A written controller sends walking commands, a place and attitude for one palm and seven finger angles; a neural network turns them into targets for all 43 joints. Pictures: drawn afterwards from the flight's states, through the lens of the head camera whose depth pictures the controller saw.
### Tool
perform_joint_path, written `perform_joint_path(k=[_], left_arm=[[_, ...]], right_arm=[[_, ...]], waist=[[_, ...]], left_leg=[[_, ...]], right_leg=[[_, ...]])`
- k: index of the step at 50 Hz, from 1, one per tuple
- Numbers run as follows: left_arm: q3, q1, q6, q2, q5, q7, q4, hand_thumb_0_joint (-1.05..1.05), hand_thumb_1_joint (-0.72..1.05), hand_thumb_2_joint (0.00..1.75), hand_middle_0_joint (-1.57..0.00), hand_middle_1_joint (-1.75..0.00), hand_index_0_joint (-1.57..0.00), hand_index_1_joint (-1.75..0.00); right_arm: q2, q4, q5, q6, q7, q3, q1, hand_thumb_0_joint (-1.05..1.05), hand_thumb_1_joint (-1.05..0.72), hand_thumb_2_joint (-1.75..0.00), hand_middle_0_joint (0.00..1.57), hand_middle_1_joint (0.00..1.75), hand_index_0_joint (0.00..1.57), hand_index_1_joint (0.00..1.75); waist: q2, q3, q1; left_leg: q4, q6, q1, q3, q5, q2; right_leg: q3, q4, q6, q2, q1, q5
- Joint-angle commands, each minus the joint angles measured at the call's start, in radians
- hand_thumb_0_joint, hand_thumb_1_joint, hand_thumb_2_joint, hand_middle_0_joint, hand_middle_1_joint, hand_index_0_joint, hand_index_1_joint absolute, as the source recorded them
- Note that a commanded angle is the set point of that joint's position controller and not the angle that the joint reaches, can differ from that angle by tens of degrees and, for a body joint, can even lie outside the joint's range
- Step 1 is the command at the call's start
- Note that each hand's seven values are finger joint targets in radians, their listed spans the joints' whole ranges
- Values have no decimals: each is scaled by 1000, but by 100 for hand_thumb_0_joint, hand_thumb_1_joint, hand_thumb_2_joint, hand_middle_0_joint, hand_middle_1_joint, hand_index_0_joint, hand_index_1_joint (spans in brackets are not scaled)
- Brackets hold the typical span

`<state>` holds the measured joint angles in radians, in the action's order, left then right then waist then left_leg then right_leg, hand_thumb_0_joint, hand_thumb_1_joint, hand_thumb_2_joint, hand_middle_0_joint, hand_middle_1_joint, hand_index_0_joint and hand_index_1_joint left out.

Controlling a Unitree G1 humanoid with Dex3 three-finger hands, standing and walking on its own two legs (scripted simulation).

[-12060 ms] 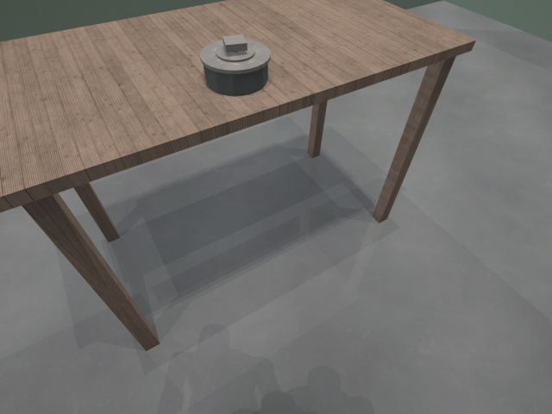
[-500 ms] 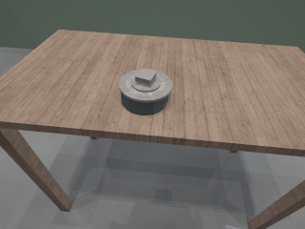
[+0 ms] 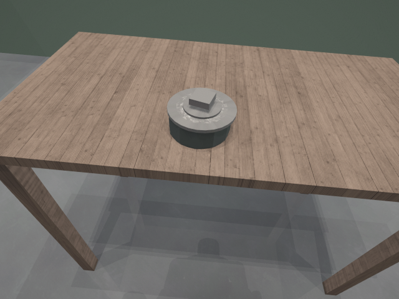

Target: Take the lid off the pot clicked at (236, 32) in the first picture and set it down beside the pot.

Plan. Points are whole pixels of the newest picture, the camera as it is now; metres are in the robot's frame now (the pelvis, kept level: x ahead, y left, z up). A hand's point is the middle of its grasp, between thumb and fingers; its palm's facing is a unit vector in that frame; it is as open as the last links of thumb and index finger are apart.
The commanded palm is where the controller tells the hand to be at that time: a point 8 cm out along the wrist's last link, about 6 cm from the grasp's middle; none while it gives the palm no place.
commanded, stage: look again from close up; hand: left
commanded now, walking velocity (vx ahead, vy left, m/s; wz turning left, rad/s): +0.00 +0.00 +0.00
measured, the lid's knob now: (202, 98) +0.49 +0.04 +0.17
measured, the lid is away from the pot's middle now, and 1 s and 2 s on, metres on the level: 0.00 0.00 0.00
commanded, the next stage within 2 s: shuffle to correct the standing spot in 1.10 s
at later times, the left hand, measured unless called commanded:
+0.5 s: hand out of the picture +0.07 +0.15 -0.17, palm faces +0.00 -0.98 -0.18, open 7.3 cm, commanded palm none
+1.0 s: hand out of the picture +0.10 +0.14 -0.17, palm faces -0.01 -0.98 -0.18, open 7.3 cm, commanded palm none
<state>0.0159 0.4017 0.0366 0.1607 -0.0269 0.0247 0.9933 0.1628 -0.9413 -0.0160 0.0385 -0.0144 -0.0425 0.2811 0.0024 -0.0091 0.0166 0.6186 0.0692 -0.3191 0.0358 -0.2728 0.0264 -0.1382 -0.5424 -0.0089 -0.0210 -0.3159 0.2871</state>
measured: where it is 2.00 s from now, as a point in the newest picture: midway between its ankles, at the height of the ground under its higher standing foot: outside the picture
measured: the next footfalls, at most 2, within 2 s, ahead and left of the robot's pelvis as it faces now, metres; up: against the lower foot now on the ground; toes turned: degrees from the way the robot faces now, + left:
none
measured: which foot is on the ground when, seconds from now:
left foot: down 0.00-1.00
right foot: down 0.00-1.00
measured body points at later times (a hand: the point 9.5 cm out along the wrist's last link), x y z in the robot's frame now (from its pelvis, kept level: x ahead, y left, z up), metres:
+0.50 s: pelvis +0.05 -0.02 +0.01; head +0.06 -0.01 +0.45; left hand +0.07 +0.20 -0.16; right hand +0.07 -0.25 -0.14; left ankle +0.04 +0.07 -0.73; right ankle +0.07 -0.19 -0.73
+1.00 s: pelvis +0.07 -0.03 +0.01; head +0.09 -0.02 +0.46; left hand +0.10 +0.20 -0.16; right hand +0.10 -0.26 -0.14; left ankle +0.04 +0.07 -0.73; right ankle +0.07 -0.20 -0.73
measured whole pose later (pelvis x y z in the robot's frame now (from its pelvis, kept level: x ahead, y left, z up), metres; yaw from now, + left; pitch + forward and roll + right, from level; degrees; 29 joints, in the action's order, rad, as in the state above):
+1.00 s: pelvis +0.07 -0.03 +0.01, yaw -2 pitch -1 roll -1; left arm 0.00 0.29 0.01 0.17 -0.01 0.04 1.03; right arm 0.15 -1.03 -0.01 -0.01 -0.03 -0.02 0.26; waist -0.02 -0.03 0.00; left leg 0.53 0.02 -0.18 0.05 -0.34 0.00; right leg -0.16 -0.49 -0.06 0.01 -0.21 0.28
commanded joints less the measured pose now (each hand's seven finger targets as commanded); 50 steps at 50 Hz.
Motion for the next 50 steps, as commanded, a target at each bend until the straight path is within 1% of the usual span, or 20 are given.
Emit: perform_joint_path(k=[1,2,3,6,7,9,12,16,17,21,27,31,33,35,37,41,43,46,47,50], left_arm=[[19,39,-32,76,3,5,-39,0,90,90,-20,-30,-20,-30],[21,40,-33,78,2,4,-39,0,90,90,-20,-30,-20,-30],[18,39,-35,67,2,5,-35,0,90,90,-20,-30,-20,-30],[11,24,-50,70,5,9,-28,0,90,90,-20,-30,-20,-30],[13,18,-50,79,6,9,-33,0,90,90,-20,-30,-20,-30],[12,13,-48,84,6,11,-31,0,90,90,-20,-30,-20,-30],[9,11,-49,80,5,11,-26,0,90,90,-20,-30,-20,-30],[8,4,-53,75,7,14,-18,0,90,90,-20,-30,-20,-30],[8,3,-52,80,8,14,-18,0,90,90,-20,-30,-20,-30],[7,-7,-53,81,10,17,-8,0,90,90,-20,-30,-20,-30],[7,-28,-52,94,12,18,-6,0,90,90,-20,-30,-20,-30],[8,-36,-53,97,13,21,-1,0,90,90,-20,-30,-20,-30],[8,-36,-54,102,14,21,2,0,90,90,-20,-30,-20,-30],[6,-44,-53,102,14,21,3,0,90,90,-20,-30,-20,-30],[7,-50,-52,106,14,20,0,0,90,90,-20,-30,-20,-30],[6,-55,-52,105,14,20,0,0,90,90,-20,-30,-20,-30],[6,-50,-51,107,15,20,1,0,90,90,-20,-30,-20,-30],[6,-55,-51,105,15,20,2,0,90,90,-20,-30,-20,-30],[6,-55,-49,107,16,20,1,0,90,90,-20,-30,-20,-30],[5,-51,-49,103,14,20,4,0,90,90,-20,-30,-20,-30]], right_arm=[[116,64,3,-36,-6,-26,-14,0,-90,-90,20,30,20,30],[107,60,3,-38,-6,-27,-8,0,-90,-90,20,30,20,30],[110,57,3,-40,-7,-25,-9,0,-90,-90,20,30,20,30],[86,43,6,-51,-7,-16,5,0,-90,-90,20,30,20,30],[77,41,6,-53,-7,-15,18,0,-90,-90,20,30,20,30],[79,32,5,-55,-6,-13,22,0,-90,-90,20,30,20,30],[80,27,6,-58,-7,-13,24,0,-90,-90,20,30,20,30],[82,12,7,-71,-10,-9,30,0,-90,-90,20,30,20,30],[82,10,8,-71,-10,-8,27,0,-90,-90,20,30,20,30],[80,-3,8,-76,-14,-5,34,0,-90,-90,20,30,20,30],[80,-20,9,-74,-16,-5,39,0,-90,-90,20,30,20,30],[76,-30,8,-74,-18,-2,41,0,-90,-90,20,30,20,30],[81,-33,9,-72,-18,-2,32,0,-90,-90,20,30,20,30],[79,-37,8,-70,-18,-1,32,0,-90,-90,20,30,20,30],[78,-40,9,-68,-17,-2,30,0,-90,-90,20,30,20,30],[80,-44,8,-69,-17,2,30,0,-90,-90,20,30,20,30],[84,-44,9,-69,-17,1,20,0,-90,-90,20,30,20,30],[83,-48,9,-71,-19,3,30,0,-90,-90,20,30,20,30],[81,-49,10,-69,-18,3,22,0,-90,-90,20,30,20,30],[80,-50,9,-69,-18,4,22,0,-90,-90,20,30,20,30]], waist=[[46,-69,-3],[14,-69,1],[28,-75,0],[-17,-68,-13],[-28,-73,-14],[17,-72,-17],[-41,-84,-10],[25,-36,-12],[1,-38,-7],[19,-10,-11],[-9,-7,-13],[15,2,-16],[-25,-4,-15],[-18,-15,-18],[-39,-23,-17],[-3,-22,-19],[-17,-20,-16],[2,-7,-20],[-14,-25,-16],[7,-31,-17]], left_leg=[[-289,-12,-46,-195,-342,-120],[-291,-9,-53,-199,-342,-126],[-287,-11,-53,-192,-332,-123],[-235,-18,11,-159,-190,-99],[-235,-17,14,-157,-186,-98],[-253,-17,19,-161,-211,-103],[-249,-15,7,-157,-174,-109],[-244,-14,55,-140,-58,-115],[-242,-13,48,-142,-44,-119],[-211,-17,97,-119,82,-117],[-177,-23,127,-94,169,-118],[-164,-28,152,-84,220,-117],[-152,-32,152,-77,215,-116],[-156,-35,156,-75,199,-114],[-161,-34,151,-74,183,-116],[-169,-36,159,-71,198,-118],[-163,-36,161,-70,197,-118],[-172,-36,179,-69,223,-123],[-174,-34,165,-73,205,-124],[-182,-34,168,-73,193,-124]], right_leg=[[4,77,46,16,-44,102],[13,80,45,19,-25,89],[1,86,46,12,-30,86],[-58,126,61,-23,-50,30],[-58,131,63,-25,-53,30],[-50,123,57,-25,-60,50],[-43,118,53,-19,-34,-10],[-34,82,49,-22,5,-130],[-25,84,47,-19,20,-143],[-30,71,45,-27,38,-213],[-32,74,44,-32,52,-264],[-39,71,46,-39,61,-295],[-45,79,48,-46,68,-314],[-54,85,49,-46,59,-310],[-50,94,48,-43,65,-300],[-50,91,47,-42,67,-301],[-52,97,46,-42,74,-303],[-44,92,44,-41,79,-313],[-39,101,43,-36,80,-293],[-42,101,41,-37,71,-280]])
